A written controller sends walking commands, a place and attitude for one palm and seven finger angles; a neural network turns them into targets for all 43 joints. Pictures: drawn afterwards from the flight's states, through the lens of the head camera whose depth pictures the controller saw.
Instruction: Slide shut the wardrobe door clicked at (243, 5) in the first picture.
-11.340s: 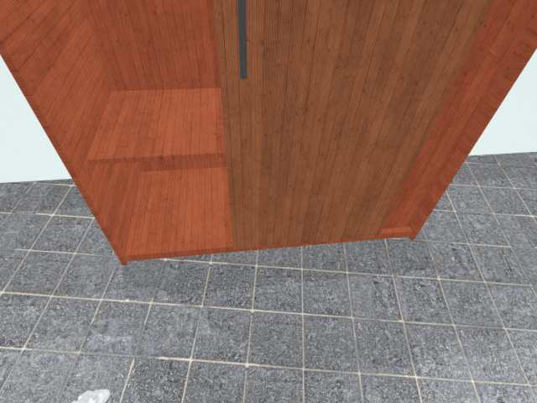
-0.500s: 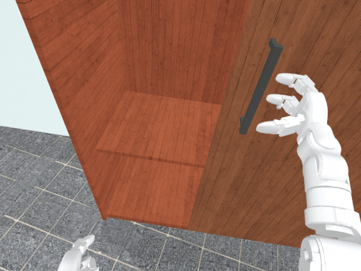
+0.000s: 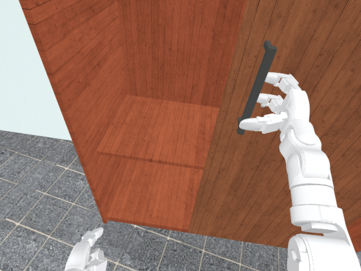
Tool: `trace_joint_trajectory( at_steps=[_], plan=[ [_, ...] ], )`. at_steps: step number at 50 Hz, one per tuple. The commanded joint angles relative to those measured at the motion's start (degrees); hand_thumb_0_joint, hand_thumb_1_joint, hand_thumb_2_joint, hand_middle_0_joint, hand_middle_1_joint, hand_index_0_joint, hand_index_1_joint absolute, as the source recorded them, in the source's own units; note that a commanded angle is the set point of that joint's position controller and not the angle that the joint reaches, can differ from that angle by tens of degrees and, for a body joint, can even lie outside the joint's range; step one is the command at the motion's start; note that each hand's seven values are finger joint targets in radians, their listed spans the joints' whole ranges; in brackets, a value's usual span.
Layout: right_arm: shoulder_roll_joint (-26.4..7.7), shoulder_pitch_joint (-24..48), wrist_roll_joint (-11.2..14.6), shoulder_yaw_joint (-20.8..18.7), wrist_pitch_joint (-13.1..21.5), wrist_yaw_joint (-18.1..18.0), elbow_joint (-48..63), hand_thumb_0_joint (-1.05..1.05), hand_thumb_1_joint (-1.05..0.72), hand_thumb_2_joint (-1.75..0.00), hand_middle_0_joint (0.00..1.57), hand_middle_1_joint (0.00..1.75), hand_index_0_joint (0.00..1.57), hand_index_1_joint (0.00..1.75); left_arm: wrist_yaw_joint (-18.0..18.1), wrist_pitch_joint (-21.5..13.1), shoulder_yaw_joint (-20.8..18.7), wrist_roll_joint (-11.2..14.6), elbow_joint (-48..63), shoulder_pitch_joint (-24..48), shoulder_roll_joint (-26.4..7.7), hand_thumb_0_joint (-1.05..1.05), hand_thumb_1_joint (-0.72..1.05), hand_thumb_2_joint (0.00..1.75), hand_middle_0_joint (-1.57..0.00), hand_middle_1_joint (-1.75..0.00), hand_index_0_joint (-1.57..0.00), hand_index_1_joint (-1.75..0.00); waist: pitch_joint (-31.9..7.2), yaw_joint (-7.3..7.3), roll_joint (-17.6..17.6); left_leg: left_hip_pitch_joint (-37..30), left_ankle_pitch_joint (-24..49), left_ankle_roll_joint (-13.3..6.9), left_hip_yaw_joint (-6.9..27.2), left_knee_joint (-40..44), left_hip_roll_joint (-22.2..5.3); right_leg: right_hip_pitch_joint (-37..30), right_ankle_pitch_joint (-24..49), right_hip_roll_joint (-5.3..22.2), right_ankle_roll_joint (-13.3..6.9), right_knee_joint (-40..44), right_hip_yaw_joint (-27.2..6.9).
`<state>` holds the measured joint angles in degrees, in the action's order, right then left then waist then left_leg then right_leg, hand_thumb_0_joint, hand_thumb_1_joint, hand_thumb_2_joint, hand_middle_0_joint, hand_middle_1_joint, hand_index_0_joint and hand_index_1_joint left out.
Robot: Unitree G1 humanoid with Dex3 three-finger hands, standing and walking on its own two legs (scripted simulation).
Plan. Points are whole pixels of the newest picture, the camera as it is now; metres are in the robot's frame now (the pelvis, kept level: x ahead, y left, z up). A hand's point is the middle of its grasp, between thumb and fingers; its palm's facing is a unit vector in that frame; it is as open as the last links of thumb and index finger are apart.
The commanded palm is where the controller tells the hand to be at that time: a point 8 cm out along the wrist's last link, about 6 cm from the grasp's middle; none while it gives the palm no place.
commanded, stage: feel for the door with the fingertips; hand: right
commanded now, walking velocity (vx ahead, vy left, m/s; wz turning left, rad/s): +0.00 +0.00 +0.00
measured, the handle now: (252, 92) +0.47 -0.12 +0.20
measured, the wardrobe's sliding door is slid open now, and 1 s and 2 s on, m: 0.46 0.46 0.46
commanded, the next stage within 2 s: slide the fingers in behind the handle in 0.22 s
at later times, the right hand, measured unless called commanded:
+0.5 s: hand (265, 100) +0.43 -0.14 +0.22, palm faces +0.09 +1.00 +0.00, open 13.9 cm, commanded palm +0.39 -0.19 +0.21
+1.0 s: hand (257, 102) +0.41 -0.12 +0.21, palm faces +0.07 +1.00 +0.02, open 14.0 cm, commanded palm +0.39 -0.17 +0.21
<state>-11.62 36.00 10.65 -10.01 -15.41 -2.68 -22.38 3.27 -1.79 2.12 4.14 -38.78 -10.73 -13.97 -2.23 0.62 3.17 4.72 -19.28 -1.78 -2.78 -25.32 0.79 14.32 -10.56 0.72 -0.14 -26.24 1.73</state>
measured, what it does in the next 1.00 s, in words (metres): stands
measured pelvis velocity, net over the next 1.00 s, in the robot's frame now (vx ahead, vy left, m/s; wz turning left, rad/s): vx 0.00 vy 0.00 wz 0.00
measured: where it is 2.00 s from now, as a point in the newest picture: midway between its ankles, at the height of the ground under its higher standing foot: outside the picture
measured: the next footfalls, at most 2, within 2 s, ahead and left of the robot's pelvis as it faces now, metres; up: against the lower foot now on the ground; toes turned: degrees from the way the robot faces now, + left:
none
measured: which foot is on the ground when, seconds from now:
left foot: down 0.00-1.00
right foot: down 0.00-1.00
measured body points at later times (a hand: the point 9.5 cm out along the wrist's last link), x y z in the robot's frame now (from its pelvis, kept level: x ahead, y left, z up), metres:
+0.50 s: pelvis +0.00 +0.00 +0.00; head -0.01 +0.03 +0.45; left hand +0.11 +0.25 -0.12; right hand +0.41 -0.19 +0.22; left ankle -0.06 +0.09 -0.74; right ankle +0.04 -0.12 -0.74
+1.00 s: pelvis +0.00 +0.00 +0.00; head -0.02 +0.02 +0.45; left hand +0.16 +0.24 -0.10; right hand +0.41 -0.17 +0.22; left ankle -0.06 +0.09 -0.74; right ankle +0.04 -0.12 -0.74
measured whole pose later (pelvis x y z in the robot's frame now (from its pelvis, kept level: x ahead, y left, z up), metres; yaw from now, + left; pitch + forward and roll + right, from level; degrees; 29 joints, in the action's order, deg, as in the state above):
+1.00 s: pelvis +0.00 +0.00 +0.00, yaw +0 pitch -1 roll +0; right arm -10.5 38.4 10.5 -9.0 -14.0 -3.3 -24.8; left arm 2.7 -2.6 1.5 4.1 -39.1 -11.5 -14.1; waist -2.1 0.5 3.0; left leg 5.5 -19.1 -1.8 -2.7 -25.3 0.9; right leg 15.2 -10.5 0.8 -0.2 -26.4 1.7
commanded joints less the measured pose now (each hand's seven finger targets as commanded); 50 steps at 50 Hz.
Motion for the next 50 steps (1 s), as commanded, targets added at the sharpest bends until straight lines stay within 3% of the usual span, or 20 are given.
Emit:
trace_joint_trajectory(
  at_steps=[1,3,7,8,12,14,22,24,25,27,29,31,34,36,37,39,42,45,49,50],
  plan=[
    [-11.78,30.29,-0.19,-2.71,4.65,0.41,9.33,0.00,0.50,-0.30,0.30,1.20,0.30,1.20,0.40,-2.23,-2.31,-0.03,7.77,4.66,-6.80,0.00,0.90,0.90,-0.20,-0.30,-0.20,-0.30,-12.65,0.91,-5.42,7.47,21.57,1.17,1.53,4.36,-0.07,-13.99,10.12,-1.02,-3.00,0.40,-1.51],
    [-13.26,30.67,0.14,-3.71,5.32,0.94,6.93,0.00,0.50,-0.30,0.30,1.20,0.30,1.20,0.53,-2.22,-2.41,-0.11,7.22,4.01,-7.15,0.00,0.90,0.90,-0.20,-0.30,-0.20,-0.30,-12.06,0.72,-6.43,6.62,21.84,1.12,1.72,4.62,-0.31,-12.75,9.99,-1.09,-3.09,0.28,-1.42],
    [-11.02,33.49,0.15,-1.53,6.60,2.00,6.15,0.00,0.50,-0.30,0.30,1.20,0.30,1.20,0.36,-3.04,-2.79,0.25,7.37,2.90,-7.10,0.00,0.90,0.90,-0.20,-0.30,-0.20,-0.30,-14.15,1.52,-3.16,8.37,21.98,0.92,1.55,4.04,0.08,-15.04,10.86,-1.07,-3.03,-0.16,-1.80],
    [-11.05,33.54,0.26,-1.51,7.01,1.99,5.48,0.00,0.50,-0.30,0.30,1.20,0.30,1.20,0.27,-3.13,-2.82,0.11,6.98,2.57,-7.16,0.00,0.90,0.90,-0.20,-0.30,-0.20,-0.30,-13.89,1.41,-5.01,7.42,22.03,0.83,1.41,4.15,-0.03,-14.17,10.97,-1.14,-3.10,-0.26,-1.84],
    [-12.03,34.70,0.23,-2.78,7.27,2.03,3.38,0.00,0.50,-0.30,0.30,1.20,0.30,1.20,0.20,-3.60,-3.21,0.26,6.60,1.50,-7.50,0.00,0.90,0.90,-0.20,-0.30,-0.20,-0.30,-14.01,1.45,-4.51,8.73,22.33,1.07,1.49,3.91,0.21,-14.09,10.94,-1.11,-3.17,-0.38,-1.73],
    [-12.26,35.79,-0.18,-2.62,7.77,1.75,2.40,0.00,0.50,-0.30,0.30,1.20,0.30,1.20,0.16,-3.73,-3.35,0.27,6.13,0.81,-7.75,0.00,0.90,0.90,-0.20,-0.30,-0.20,-0.30,-13.61,1.83,-6.58,8.81,21.68,1.27,1.61,4.11,0.27,-13.01,10.03,-1.15,-3.37,-0.38,-1.67],
    [-11.78,34.19,-0.15,-2.48,8.83,2.28,4.09,0.00,0.50,-0.30,0.30,1.20,0.30,1.20,-0.27,-4.67,-3.68,0.30,6.48,0.31,-7.59,0.00,0.90,0.90,-0.20,-0.30,-0.20,-0.30,-15.96,1.11,-2.47,8.98,21.71,0.88,1.41,3.51,0.45,-15.10,11.31,-1.24,-3.19,-0.65,-1.80],
    [-11.05,32.65,0.06,-2.27,8.87,2.32,3.88,0.00,0.50,-0.30,0.30,1.20,0.30,1.20,-0.43,-4.74,-3.65,0.36,6.58,0.62,-7.67,0.00,0.90,0.90,-0.20,-0.30,-0.20,-0.30,-14.96,1.13,-6.23,8.14,22.77,1.13,1.27,3.65,0.51,-13.76,11.24,-1.16,-3.38,-0.53,-1.62],
    [-12.22,32.48,0.25,-3.23,8.92,2.39,4.86,0.00,0.50,-0.30,0.30,1.20,0.30,1.20,-0.42,-4.77,-3.72,0.26,6.79,0.70,-7.81,0.00,0.90,0.90,-0.20,-0.30,-0.20,-0.30,-15.28,0.74,-5.74,7.73,22.72,1.08,1.28,3.61,0.47,-13.80,11.15,-1.20,-3.34,-0.35,-1.71],
    [-12.39,31.92,0.21,-3.37,8.84,2.43,6.91,0.00,0.50,-0.30,0.30,1.20,0.30,1.20,-0.42,-4.90,-3.53,0.28,7.27,1.29,-7.55,0.00,0.90,0.90,-0.20,-0.30,-0.20,-0.30,-15.80,0.50,-3.86,7.50,22.74,0.93,1.31,3.45,0.42,-14.74,11.78,-1.17,-3.20,-0.27,-1.66],
    [-13.48,28.96,0.07,-5.03,8.65,1.96,8.22,0.00,0.50,-0.30,0.30,1.20,0.30,1.20,-0.61,-4.80,-3.50,0.27,7.83,1.97,-7.43,0.00,0.90,0.90,-0.20,-0.30,-0.20,-0.30,-15.60,-0.18,-5.13,6.67,23.94,1.16,1.40,3.66,0.41,-14.09,12.19,-1.11,-3.31,-0.28,-1.16],
    [-12.73,30.09,0.19,-3.91,8.04,1.85,8.49,0.00,0.50,-0.30,0.30,1.20,0.30,1.20,-0.51,-4.70,-3.22,0.30,7.77,2.29,-7.33,0.00,0.90,0.90,-0.20,-0.30,-0.20,-0.30,-13.75,0.32,-6.02,7.10,22.93,1.25,1.26,3.80,0.43,-13.36,11.04,-1.05,-3.28,0.12,-1.19],
    [-12.20,27.56,-0.08,-4.02,7.28,1.22,9.62,0.00,0.50,-0.30,0.30,1.20,0.30,1.20,-0.56,-4.51,-3.17,0.32,8.27,3.05,-7.15,0.00,0.90,0.90,-0.20,-0.30,-0.20,-0.30,-13.76,-0.12,-5.70,7.19,22.82,1.28,1.35,3.88,0.44,-13.57,11.16,-0.97,-3.26,0.04,-1.01],
    [-10.41,30.00,-0.05,-2.16,6.93,1.02,11.49,0.00,0.50,-0.30,0.30,1.20,0.30,1.20,-0.51,-4.46,-3.06,0.22,8.25,3.31,-6.85,0.00,0.90,0.90,-0.20,-0.30,-0.20,-0.30,-13.74,0.56,-4.08,7.98,22.41,1.20,1.33,3.93,0.42,-14.74,11.27,-0.96,-3.16,0.02,-1.18],
    [-11.62,29.59,-0.05,-3.31,6.70,0.78,12.05,0.00,0.50,-0.30,0.30,1.20,0.30,1.20,-0.47,-4.42,-3.10,0.18,8.33,3.35,-6.95,0.00,0.90,0.90,-0.20,-0.30,-0.20,-0.30,-14.66,0.29,-3.19,7.77,22.31,1.11,1.42,3.89,0.38,-15.22,11.51,-0.92,-3.08,-0.05,-1.25],
    [-10.40,29.58,-0.15,-2.23,6.43,0.57,11.84,0.00,0.50,-0.30,0.30,1.20,0.30,1.20,-0.44,-4.16,-3.01,0.22,8.19,3.74,-6.85,0.00,0.90,0.90,-0.20,-0.30,-0.20,-0.30,-14.27,0.66,-4.86,7.83,22.44,1.22,1.41,4.00,0.43,-15.00,11.43,-0.87,-3.14,-0.08,-1.21],
    [-7.89,30.83,0.08,0.00,5.79,0.54,11.93,0.00,0.50,-0.30,0.30,1.20,0.30,1.20,-0.26,-3.99,-2.96,0.19,8.07,3.95,-6.68,0.00,0.90,0.90,-0.20,-0.30,-0.20,-0.30,-13.89,1.19,-4.01,8.60,22.62,1.14,1.28,3.95,0.40,-15.84,11.84,-0.87,-3.04,-0.24,-1.36],
    [-7.49,30.85,0.10,0.04,5.06,-0.06,9.85,0.00,0.50,-0.30,0.30,1.20,0.30,1.20,-0.26,-3.62,-2.90,0.10,7.48,3.73,-6.78,0.00,0.90,0.90,-0.20,-0.30,-0.20,-0.30,-13.18,1.25,-4.86,9.07,22.04,1.15,1.28,4.11,0.41,-15.18,11.20,-0.97,-3.06,-0.25,-1.54],
    [-9.57,28.93,-0.29,-2.56,5.20,-1.04,10.71,0.00,0.50,-0.30,0.30,1.20,0.30,1.20,-0.50,-3.15,-2.94,-0.23,7.90,3.95,-6.73,0.00,0.90,0.90,-0.20,-0.30,-0.20,-0.30,-16.15,0.03,-5.76,6.08,25.93,1.22,1.45,3.24,0.03,-14.80,13.83,-1.09,-3.07,-0.45,-1.21],
    [-9.56,29.37,-0.39,-2.24,5.24,-1.05,11.20,0.00,0.50,-0.30,0.30,1.20,0.30,1.20,-0.53,-2.94,-2.89,-0.29,7.83,4.00,-6.69,0.00,0.90,0.90,-0.20,-0.30,-0.20,-0.30,-16.03,0.14,-4.46,5.72,26.59,1.06,1.35,3.05,-0.04,-15.06,14.49,-1.13,-2.96,-0.43,-1.07]
  ],
)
